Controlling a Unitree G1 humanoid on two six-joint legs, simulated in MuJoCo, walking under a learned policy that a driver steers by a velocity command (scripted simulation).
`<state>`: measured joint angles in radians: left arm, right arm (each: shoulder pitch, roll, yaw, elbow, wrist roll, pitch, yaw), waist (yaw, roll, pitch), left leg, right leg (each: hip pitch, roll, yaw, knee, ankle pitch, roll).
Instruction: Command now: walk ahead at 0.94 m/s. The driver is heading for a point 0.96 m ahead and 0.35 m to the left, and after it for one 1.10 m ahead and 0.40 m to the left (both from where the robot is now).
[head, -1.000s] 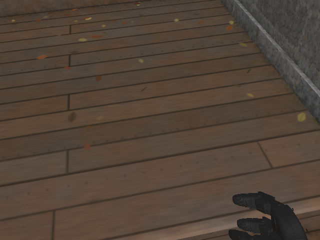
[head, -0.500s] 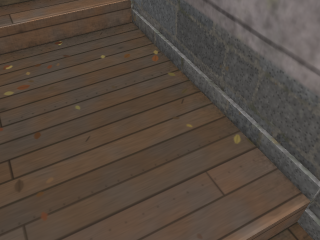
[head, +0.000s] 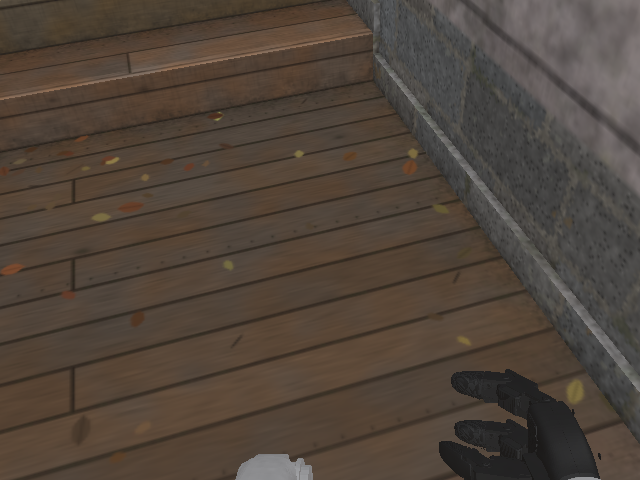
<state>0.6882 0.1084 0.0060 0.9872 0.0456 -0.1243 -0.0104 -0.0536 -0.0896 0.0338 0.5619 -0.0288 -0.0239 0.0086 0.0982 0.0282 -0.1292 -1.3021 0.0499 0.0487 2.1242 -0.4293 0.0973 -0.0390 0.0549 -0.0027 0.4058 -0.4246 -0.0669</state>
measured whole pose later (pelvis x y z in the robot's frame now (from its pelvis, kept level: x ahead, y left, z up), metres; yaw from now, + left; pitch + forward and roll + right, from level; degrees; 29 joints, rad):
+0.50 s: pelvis +0.44 +0.04 +0.18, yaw +12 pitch +4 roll -2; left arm -0.05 0.15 -0.01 0.51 0.02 -0.08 -0.03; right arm 0.54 -0.26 -0.08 0.90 -0.01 -0.11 0.01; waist -0.12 0.03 -0.06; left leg 0.03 -0.08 -0.10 0.31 -0.39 0.13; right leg -0.75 -0.06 0.00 0.72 -0.01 -0.01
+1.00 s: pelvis +0.89 +0.21 +0.13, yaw +39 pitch +1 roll -2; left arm 0.52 0.26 0.06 0.90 0.01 -0.08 0.02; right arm 0.05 -0.29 -0.06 0.58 -0.04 -0.02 0.05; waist 0.02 0.04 0.00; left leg -0.63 -0.07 0.10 0.77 -0.15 0.21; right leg 0.22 -0.08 -0.28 0.72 -0.41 0.05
